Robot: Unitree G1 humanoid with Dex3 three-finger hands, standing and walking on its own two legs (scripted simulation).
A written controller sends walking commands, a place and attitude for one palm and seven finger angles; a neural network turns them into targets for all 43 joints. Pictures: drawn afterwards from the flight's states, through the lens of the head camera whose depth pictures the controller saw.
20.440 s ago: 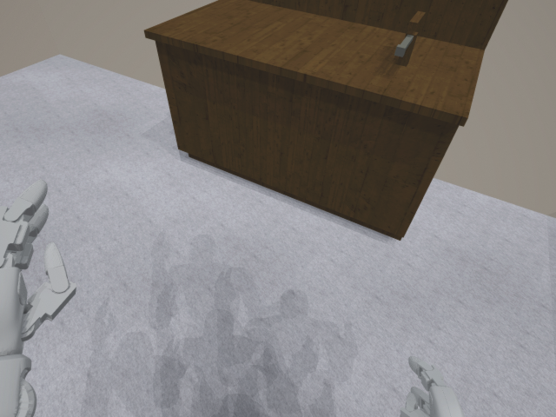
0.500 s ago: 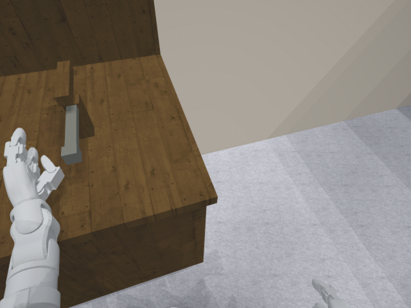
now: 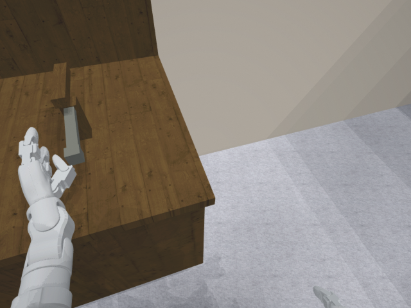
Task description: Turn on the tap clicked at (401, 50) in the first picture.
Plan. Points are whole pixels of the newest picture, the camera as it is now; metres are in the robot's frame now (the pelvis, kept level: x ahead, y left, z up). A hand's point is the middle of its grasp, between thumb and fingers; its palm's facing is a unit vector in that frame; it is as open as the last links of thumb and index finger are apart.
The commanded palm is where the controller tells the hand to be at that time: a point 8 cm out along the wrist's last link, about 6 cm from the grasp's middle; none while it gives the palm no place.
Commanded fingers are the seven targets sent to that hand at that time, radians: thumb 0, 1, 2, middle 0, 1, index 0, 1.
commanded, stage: push the lever round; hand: left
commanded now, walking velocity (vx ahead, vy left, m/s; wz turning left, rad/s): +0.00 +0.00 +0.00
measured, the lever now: (74, 155) +0.38 +0.28 +0.09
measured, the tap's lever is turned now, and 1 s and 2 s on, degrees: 4 29 56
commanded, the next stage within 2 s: none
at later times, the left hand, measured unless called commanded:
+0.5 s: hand (89, 167) +0.35 +0.25 +0.08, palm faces +0.63 -0.78 -0.05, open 7.7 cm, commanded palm +0.31 +0.26 +0.08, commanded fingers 0.00 0.90 0.90 -0.15 -0.15 -0.15 -0.15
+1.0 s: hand (115, 155) +0.39 +0.21 +0.08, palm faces +0.71 -0.70 -0.07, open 7.7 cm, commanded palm +0.34 +0.22 +0.08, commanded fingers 0.00 0.90 0.90 -0.15 -0.15 -0.15 -0.15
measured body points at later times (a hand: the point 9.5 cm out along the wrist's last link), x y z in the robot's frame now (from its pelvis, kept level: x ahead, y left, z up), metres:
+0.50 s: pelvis +0.00 -0.01 +0.00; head +0.02 -0.01 +0.45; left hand +0.32 +0.28 +0.09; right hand +0.14 -0.26 -0.11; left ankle +0.02 +0.11 -0.71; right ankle -0.01 -0.10 -0.71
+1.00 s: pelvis +0.00 -0.01 +0.00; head +0.02 -0.01 +0.45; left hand +0.35 +0.24 +0.08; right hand +0.12 -0.26 -0.12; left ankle +0.02 +0.11 -0.71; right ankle -0.01 -0.10 -0.71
